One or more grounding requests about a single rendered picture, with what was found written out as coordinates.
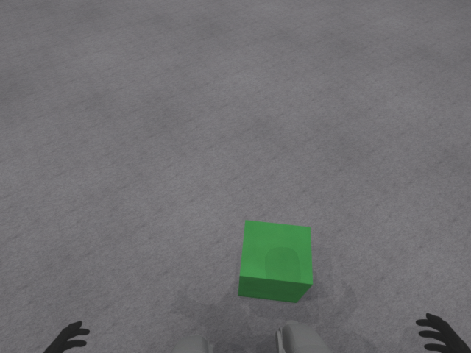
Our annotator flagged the left robot thigh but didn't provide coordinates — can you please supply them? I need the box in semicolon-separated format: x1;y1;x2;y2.
171;335;213;353

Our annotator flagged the robot thigh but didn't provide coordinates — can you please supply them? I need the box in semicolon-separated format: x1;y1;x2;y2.
171;335;213;353
275;324;332;353

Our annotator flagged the right robot hand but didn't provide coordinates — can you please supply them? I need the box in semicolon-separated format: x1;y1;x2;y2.
416;313;471;353

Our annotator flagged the right robot thigh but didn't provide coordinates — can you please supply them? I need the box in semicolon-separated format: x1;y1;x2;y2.
275;324;332;353

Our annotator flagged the carton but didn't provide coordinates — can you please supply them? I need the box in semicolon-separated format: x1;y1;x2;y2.
238;220;313;303

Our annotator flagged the left robot hand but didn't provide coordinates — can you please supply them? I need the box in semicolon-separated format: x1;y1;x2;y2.
44;321;90;353

